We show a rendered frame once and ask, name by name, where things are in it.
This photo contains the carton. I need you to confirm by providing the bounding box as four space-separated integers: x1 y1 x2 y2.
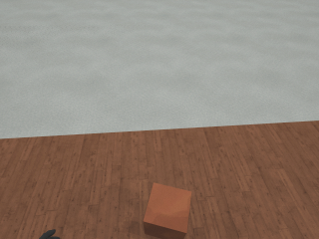
143 182 191 239

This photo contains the robot left hand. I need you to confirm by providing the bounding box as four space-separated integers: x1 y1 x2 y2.
39 229 61 239

